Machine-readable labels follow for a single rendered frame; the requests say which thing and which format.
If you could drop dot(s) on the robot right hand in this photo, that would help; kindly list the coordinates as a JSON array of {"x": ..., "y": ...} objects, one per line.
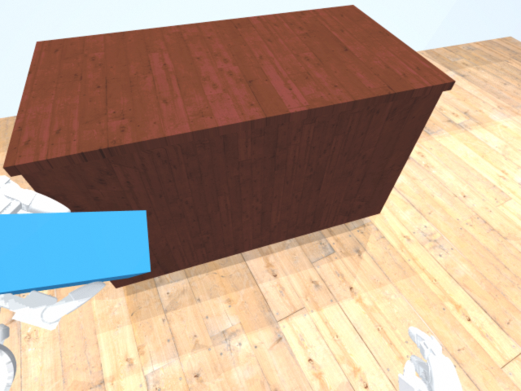
[{"x": 437, "y": 374}]

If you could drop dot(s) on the sponge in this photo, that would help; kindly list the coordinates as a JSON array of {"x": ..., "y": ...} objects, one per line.
[{"x": 42, "y": 251}]

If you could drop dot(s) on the table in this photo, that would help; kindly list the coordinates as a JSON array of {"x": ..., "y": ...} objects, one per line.
[{"x": 231, "y": 134}]

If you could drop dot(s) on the left robot forearm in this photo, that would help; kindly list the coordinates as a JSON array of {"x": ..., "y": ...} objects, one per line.
[{"x": 7, "y": 361}]

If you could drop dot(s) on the robot left hand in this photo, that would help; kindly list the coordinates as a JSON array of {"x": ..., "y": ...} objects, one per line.
[{"x": 37, "y": 308}]

